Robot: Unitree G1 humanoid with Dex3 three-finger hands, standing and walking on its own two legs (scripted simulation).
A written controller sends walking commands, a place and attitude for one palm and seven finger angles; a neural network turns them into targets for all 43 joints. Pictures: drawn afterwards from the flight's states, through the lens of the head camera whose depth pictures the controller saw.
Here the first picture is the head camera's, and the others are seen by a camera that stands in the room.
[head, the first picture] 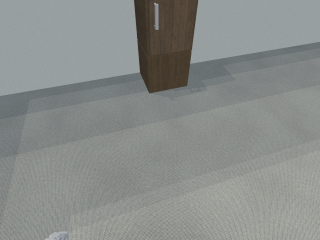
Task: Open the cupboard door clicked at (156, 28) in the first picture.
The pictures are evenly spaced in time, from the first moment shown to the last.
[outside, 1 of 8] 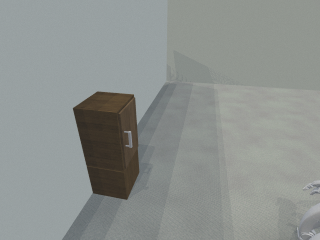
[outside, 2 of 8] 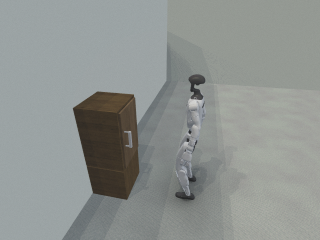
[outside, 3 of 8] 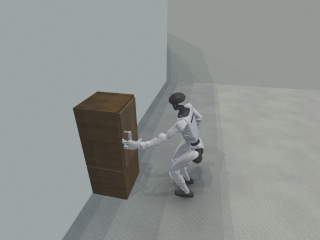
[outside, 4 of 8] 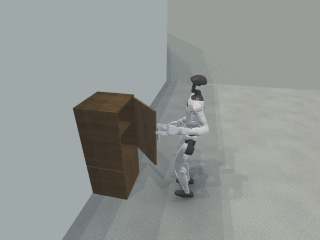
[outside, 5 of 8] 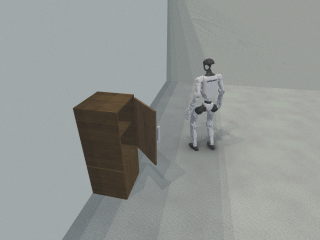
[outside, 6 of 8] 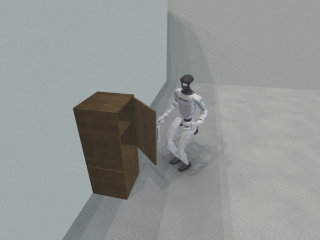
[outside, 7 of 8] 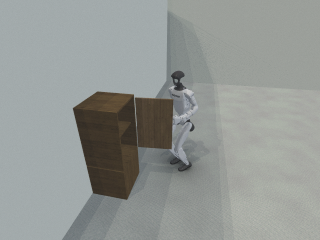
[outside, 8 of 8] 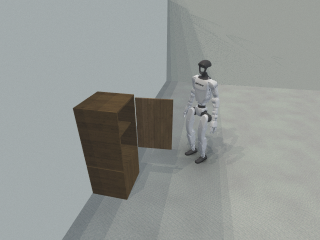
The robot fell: no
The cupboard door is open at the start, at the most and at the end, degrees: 0 96 95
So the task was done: yes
